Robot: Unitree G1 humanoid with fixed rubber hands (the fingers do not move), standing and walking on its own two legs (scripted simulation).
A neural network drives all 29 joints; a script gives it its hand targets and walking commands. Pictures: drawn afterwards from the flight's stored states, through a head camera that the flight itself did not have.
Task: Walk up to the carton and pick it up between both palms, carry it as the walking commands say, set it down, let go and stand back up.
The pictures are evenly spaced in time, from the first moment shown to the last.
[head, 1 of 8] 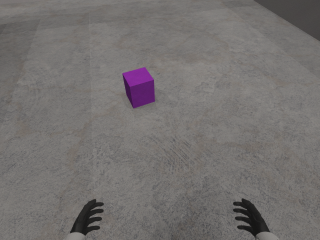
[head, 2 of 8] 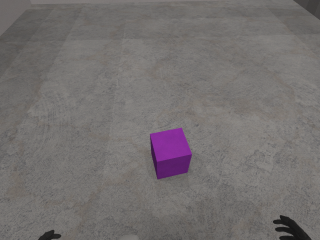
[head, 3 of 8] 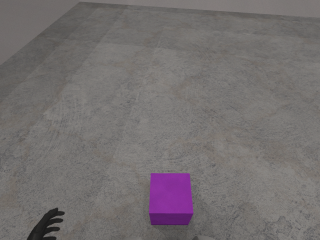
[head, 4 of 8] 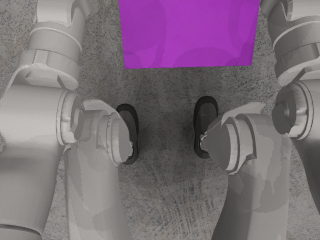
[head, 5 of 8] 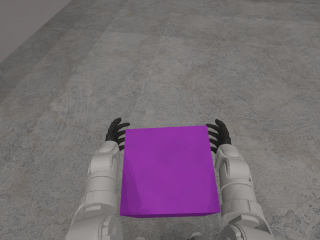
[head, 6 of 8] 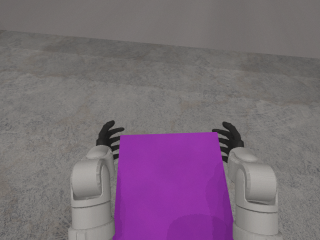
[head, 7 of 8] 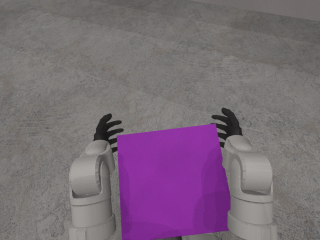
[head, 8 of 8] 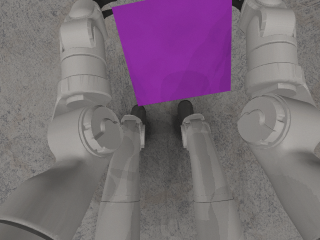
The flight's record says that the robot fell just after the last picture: yes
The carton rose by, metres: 0.65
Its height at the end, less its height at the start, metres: +0.36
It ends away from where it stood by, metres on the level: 1.10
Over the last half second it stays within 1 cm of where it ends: no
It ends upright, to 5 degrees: no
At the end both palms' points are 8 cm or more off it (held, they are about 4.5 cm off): no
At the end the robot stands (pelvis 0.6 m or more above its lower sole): no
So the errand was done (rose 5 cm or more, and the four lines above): no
